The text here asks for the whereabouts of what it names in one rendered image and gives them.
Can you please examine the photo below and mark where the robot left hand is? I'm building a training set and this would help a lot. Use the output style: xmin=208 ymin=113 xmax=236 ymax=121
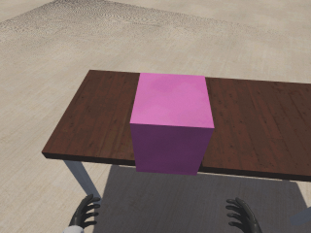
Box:
xmin=68 ymin=194 xmax=100 ymax=229

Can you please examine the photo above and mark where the table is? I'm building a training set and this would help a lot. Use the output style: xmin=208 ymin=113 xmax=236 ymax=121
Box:
xmin=41 ymin=70 xmax=311 ymax=226

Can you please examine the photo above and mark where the carton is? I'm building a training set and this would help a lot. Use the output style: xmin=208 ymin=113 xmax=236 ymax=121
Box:
xmin=129 ymin=73 xmax=215 ymax=176

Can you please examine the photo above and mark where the robot right hand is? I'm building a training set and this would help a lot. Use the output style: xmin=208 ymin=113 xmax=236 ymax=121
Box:
xmin=225 ymin=197 xmax=262 ymax=233

